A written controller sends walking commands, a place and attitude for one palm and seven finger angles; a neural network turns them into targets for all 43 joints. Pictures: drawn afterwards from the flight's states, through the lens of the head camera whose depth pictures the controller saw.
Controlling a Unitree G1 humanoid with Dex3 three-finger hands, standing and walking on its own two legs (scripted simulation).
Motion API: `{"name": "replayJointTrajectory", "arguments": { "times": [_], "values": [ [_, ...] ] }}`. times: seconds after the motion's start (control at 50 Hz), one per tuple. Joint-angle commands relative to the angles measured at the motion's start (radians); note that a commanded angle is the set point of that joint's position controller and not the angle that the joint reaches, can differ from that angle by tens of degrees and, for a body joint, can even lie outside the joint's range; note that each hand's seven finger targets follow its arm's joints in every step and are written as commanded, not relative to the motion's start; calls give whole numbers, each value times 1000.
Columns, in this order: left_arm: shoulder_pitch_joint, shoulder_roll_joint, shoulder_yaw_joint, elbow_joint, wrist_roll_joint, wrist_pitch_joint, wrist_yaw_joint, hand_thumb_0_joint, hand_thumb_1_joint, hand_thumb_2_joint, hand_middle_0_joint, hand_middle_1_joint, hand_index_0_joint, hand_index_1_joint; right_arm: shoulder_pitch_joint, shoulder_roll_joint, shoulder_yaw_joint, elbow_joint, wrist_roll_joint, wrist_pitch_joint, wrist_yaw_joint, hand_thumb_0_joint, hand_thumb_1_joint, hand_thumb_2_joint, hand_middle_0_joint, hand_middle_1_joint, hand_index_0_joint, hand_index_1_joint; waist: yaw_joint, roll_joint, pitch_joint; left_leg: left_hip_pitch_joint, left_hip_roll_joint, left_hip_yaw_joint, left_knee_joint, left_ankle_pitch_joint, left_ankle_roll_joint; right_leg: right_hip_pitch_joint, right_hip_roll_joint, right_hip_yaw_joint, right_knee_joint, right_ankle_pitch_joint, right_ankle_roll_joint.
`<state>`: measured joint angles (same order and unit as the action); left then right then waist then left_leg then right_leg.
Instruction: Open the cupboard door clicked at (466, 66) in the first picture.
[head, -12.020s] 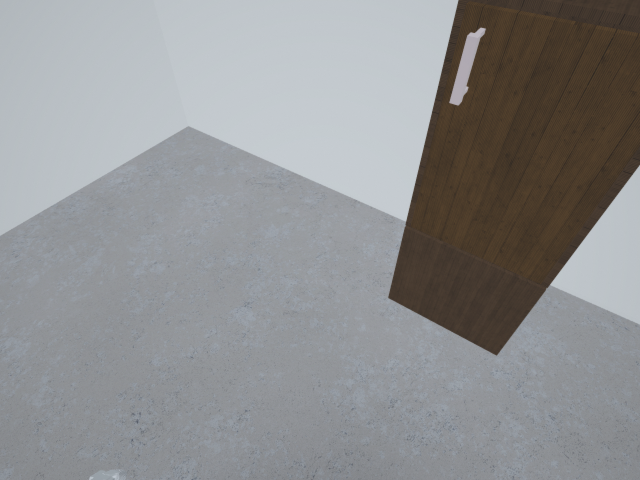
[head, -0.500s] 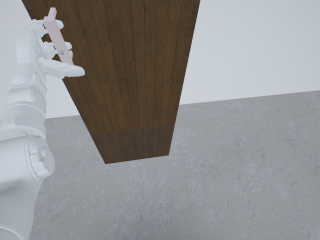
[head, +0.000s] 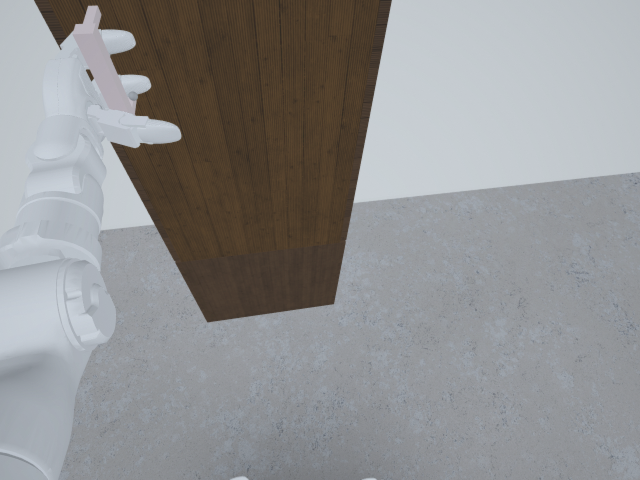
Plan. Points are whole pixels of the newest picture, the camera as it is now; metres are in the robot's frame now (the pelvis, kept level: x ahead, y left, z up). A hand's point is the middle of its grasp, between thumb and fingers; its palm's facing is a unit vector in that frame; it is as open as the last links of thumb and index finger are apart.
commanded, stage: slide the fingers in behind the handle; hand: left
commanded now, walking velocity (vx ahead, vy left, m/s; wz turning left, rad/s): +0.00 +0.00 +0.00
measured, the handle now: (112, 73) +0.58 +0.20 +0.17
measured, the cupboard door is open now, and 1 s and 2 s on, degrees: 0 1 32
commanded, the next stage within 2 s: close the thumb around the handle in 0.24 s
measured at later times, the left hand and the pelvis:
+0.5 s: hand (134, 97) +0.53 +0.17 +0.17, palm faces +0.08 -1.00 +0.00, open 13.3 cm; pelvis +0.01 +0.00 +0.00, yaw +0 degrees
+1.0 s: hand (133, 97) +0.53 +0.17 +0.17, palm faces +0.07 -1.00 +0.00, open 5.4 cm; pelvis +0.01 +0.00 +0.00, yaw +0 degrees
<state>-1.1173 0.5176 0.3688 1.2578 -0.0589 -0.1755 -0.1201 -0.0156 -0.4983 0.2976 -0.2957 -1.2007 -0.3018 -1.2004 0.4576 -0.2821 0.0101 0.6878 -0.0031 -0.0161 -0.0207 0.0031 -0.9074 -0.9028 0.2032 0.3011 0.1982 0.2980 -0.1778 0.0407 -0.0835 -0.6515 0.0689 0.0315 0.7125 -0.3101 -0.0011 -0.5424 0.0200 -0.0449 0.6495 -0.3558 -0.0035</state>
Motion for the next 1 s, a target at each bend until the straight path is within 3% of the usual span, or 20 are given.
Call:
{"name": "replayJointTrajectory", "arguments": {
  "times": [0.0,0.02,0.06,0.12,0.16,0.2,0.32,0.36,0.4,0.44,0.46,0.48,0.52,0.56,0.58,0.66,0.82,0.86,0.9,0.98],
  "values": [
    [-530,209,-2,-219,-6,-76,-7,0,-500,300,-300,-1200,-300,-1200,147,-165,-56,-50,2,-16,-8,0,-900,-900,200,300,200,300,-22,46,-386,365,-46,-46,-29,311,40,41,31,18,-69,388,4],
    [-529,205,-6,-221,-4,-76,-9,0,-500,300,-300,-1200,-300,-1200,147,-164,-57,-50,1,-17,-7,0,-900,-900,200,300,200,300,-21,58,-385,372,-47,-45,-26,313,40,31,31,19,-71,387,3],
    [-506,262,43,-202,-6,-76,-5,0,-500,300,-300,-1200,-300,-1200,155,-170,-56,-50,0,-13,-11,0,-900,-900,200,300,200,300,-11,34,-389,351,-48,-44,-25,318,43,58,32,19,-67,395,1],
    [-543,205,-10,-226,-2,-79,-9,0,-500,300,-300,-1200,-300,-1200,150,-163,-56,-53,1,-15,-8,0,-900,-900,200,300,200,300,-26,55,-386,379,-44,-51,-26,320,38,23,33,13,-66,380,4],
    [-516,224,20,-252,-9,-88,-6,0,-500,300,-300,-1200,-300,-1200,154,-166,-59,-57,-1,-14,-7,0,-900,-900,200,300,200,300,-6,62,-432,408,-45,-54,-18,371,38,44,35,12,-57,411,-1],
    [-521,175,-14,-259,-14,-80,-7,0,-500,300,-300,-1200,-300,-1200,147,-160,-58,-56,0,-14,-4,0,-900,-900,200,300,200,300,-16,68,-417,421,-41,-55,-18,381,35,19,36,8,-58,413,1],
    [-502,159,-17,-277,-11,-79,7,0,-500,300,-300,-1200,-300,-1200,140,-158,-62,-52,1,-11,0,0,-900,-900,200,300,200,300,-6,80,-414,436,-39,-61,-16,397,30,12,37,3,-53,407,-3],
    [-516,131,-30,-266,-18,-75,11,0,-388,348,-308,-1212,-308,-1212,142,-157,-60,-50,-1,-11,0,0,-900,-900,200,300,200,300,-17,52,-389,426,-41,-60,-17,391,35,12,38,1,-58,407,-2],
    [-529,138,-32,-278,-13,-74,15,0,-276,396,-316,-1224,-316,-1224,138,-159,-63,-47,1,-10,-1,0,-900,-900,200,300,200,300,-18,63,-407,439,-38,-64,-18,384,32,1,38,3,-55,396,-2],
    [-530,102,-53,-287,-15,-77,17,0,-164,444,-324,-1236,-324,-1236,134,-154,-63,-44,0,-16,3,0,-900,-900,200,300,200,300,-18,82,-409,459,-39,-65,-16,388,30,-12,39,1,-56,388,-4],
    [-529,115,-43,-301,-17,-85,19,0,-108,468,-328,-1242,-328,-1242,141,-157,-65,-42,-1,-16,2,0,-900,-900,200,300,200,300,-19,61,-425,463,-38,-68,-11,410,33,4,38,0,-52,404,-5],
    [-525,128,-31,-314,-16,-89,20,0,-52,492,-332,-1248,-332,-1248,134,-156,-66,-43,-1,-17,3,0,-900,-900,200,300,200,300,-7,93,-450,476,-38,-65,-11,425,29,7,37,5,-48,417,-5],
    [-513,94,-52,-322,-19,-91,17,0,60,540,-340,-1260,-340,-1260,129,-151,-65,-44,0,-18,7,0,-900,-900,200,300,200,300,-6,87,-446,485,-38,-67,-9,443,28,6,40,-1,-46,427,-5],
    [-493,108,-38,-312,-23,-91,17,0,172,588,-348,-1272,-348,-1272,132,-155,-66,-41,0,-17,4,0,-900,-900,200,300,200,300,-5,56,-434,471,-38,-66,-8,451,32,24,40,0,-48,443,-6],
    [-517,84,-66,-340,-23,-91,14,0,228,612,-352,-1278,-352,-1278,120,-151,-65,-44,3,-17,5,0,-900,-900,200,300,200,300,-11,88,-439,483,-39,-63,-10,448,30,13,38,3,-49,444,-3],
    [-515,117,-37,-299,-25,-82,18,0,452,708,-368,-1302,-368,-1302,122,-157,-62,-38,2,-16,-1,0,-900,-900,200,300,200,300,-14,22,-390,430,-44,-62,-19,388,36,31,38,3,-58,421,-4],
    [-534,167,-16,-255,-20,-79,7,0,900,900,-400,-1350,-400,-1350,123,-159,-57,-38,4,-20,-6,0,-900,-900,200,300,200,300,-18,40,-392,397,-51,-54,-21,345,39,40,31,16,-63,415,1],
    [-505,199,14,-249,-24,-83,2,0,900,900,-400,-1350,-400,-1350,126,-162,-58,-44,2,-17,-8,0,-900,-900,200,300,200,300,-7,23,-409,383,-54,-49,-15,368,43,75,30,21,-60,453,0],
    [-515,176,-15,-245,-18,-80,-6,0,900,900,-400,-1350,-400,-1350,120,-158,-56,-47,6,-16,-8,0,-900,-900,200,300,200,300,-17,37,-395,384,-52,-46,-17,353,41,53,29,20,-63,439,4],
    [-500,173,-12,-268,-22,-88,-8,0,900,900,-400,-1350,-400,-1350,122,-157,-58,-53,5,-14,-7,0,-900,-900,200,300,200,300,-5,64,-426,407,-52,-48,-17,385,38,64,32,18,-58,454,1]
  ]
}}
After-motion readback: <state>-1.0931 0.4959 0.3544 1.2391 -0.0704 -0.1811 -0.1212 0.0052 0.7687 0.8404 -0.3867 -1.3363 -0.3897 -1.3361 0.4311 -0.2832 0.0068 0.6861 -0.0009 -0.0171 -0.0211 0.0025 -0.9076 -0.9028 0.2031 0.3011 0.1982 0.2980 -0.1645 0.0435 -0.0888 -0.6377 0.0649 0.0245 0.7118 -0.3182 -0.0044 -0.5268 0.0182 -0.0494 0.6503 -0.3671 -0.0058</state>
